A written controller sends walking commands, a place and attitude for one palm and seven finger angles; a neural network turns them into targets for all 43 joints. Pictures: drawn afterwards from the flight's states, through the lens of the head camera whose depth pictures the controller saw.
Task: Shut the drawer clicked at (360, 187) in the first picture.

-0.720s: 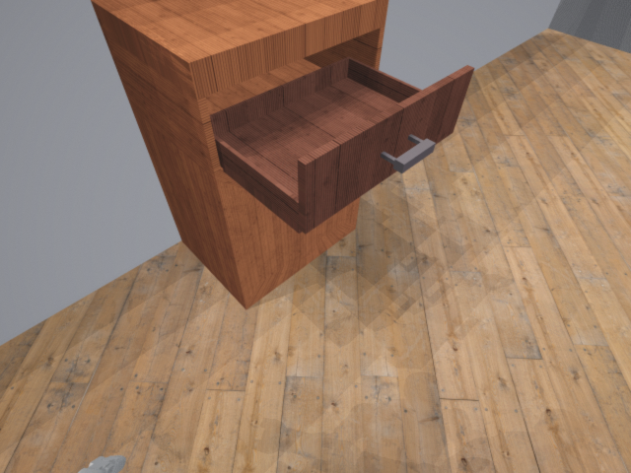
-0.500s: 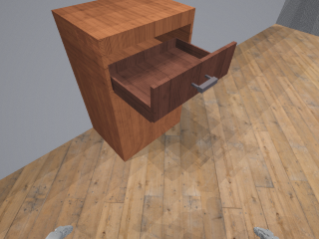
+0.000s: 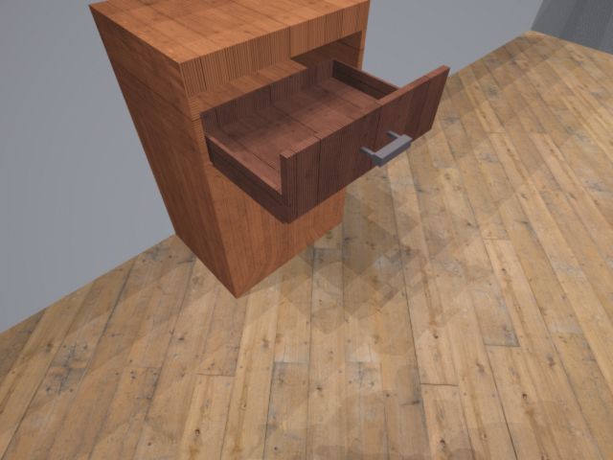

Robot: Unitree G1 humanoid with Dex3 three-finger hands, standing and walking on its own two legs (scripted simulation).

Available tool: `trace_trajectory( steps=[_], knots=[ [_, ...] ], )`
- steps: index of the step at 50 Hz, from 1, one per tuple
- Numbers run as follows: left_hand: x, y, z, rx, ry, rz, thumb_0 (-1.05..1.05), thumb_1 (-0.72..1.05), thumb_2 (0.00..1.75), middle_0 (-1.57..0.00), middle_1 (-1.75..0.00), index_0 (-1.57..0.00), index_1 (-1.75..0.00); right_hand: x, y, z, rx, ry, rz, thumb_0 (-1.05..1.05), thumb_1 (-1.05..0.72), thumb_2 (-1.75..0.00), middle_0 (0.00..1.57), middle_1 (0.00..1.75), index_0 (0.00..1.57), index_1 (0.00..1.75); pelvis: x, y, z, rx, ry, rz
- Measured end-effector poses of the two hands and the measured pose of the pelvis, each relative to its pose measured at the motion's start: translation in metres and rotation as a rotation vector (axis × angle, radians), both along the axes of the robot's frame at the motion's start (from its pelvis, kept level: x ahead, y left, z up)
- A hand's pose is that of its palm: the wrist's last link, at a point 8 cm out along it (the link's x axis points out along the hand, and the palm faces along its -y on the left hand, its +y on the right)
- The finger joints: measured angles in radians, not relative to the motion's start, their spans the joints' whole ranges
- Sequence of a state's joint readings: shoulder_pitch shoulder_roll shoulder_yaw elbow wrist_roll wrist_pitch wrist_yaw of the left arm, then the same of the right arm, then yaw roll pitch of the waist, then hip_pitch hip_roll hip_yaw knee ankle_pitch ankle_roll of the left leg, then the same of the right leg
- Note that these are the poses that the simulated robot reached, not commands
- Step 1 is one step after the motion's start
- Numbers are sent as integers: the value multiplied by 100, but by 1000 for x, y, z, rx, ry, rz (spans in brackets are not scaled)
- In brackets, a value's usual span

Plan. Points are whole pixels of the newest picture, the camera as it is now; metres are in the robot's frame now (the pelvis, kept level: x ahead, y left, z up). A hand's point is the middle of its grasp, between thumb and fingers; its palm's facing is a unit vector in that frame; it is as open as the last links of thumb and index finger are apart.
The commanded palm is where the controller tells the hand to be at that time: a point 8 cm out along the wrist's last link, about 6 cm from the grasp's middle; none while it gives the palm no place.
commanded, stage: stand and wait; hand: left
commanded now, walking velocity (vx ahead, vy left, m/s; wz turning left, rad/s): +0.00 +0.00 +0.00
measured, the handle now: (385, 146) +0.77 -0.14 -0.04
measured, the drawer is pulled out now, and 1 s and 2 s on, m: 0.30 0.30 0.30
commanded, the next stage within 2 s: look at it before walking up in 0.10 s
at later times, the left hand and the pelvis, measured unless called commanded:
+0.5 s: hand out of the picture +0.08 +0.24 -0.15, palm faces -0.04 -0.94 -0.33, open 7.4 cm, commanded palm none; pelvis +0.00 +0.00 +0.00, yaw +0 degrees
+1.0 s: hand out of the picture +0.07 +0.23 -0.16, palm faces -0.05 -0.94 -0.32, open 7.4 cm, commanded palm none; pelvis +0.00 +0.00 +0.00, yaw -3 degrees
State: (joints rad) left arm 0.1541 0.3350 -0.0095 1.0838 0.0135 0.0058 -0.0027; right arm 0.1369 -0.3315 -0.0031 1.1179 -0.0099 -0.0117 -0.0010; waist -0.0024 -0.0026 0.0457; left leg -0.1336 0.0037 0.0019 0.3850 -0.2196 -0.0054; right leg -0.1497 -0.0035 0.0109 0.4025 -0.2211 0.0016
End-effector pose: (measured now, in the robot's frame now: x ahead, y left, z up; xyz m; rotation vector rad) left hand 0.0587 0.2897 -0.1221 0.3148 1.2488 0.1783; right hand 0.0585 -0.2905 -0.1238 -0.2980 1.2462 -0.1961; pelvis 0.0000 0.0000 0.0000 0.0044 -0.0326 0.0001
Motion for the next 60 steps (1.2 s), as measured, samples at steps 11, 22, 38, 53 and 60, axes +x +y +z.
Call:
trace_trajectory(
  steps=[11,22,38,53,60],
  knots=[
    [13,-3,5,2,-47,-15,1,91,90,-20,-30,-21,-30,4,-1,2,4,-34,2,1,-91,-90,20,30,20,30,-4,-2,1,1,-3,-3],
    [19,-5,7,2,-68,-21,1,91,90,-20,-30,-21,-30,11,-2,3,8,-54,13,0,-91,-90,20,30,20,30,-5,-4,1,1,0,-2],
    [8,-4,3,-1,-24,-4,1,91,90,-20,-30,-21,-30,11,-4,5,-2,-31,14,0,-91,-90,20,30,20,30,-1,-4,2,-1,2,-1],
    [7,-21,-11,-24,27,-38,0,91,90,-20,-30,-20,-30,3,12,-7,32,-78,-63,0,-91,-90,20,30,20,30,-5,-5,-7,13,12,-85],
    [6,-59,-24,-51,39,-91,0,91,90,-20,-30,-20,-30,-33,14,-41,113,-62,-159,0,-90,-90,20,30,20,30,-14,-22,-25,35,-5,-170]
  ],
)
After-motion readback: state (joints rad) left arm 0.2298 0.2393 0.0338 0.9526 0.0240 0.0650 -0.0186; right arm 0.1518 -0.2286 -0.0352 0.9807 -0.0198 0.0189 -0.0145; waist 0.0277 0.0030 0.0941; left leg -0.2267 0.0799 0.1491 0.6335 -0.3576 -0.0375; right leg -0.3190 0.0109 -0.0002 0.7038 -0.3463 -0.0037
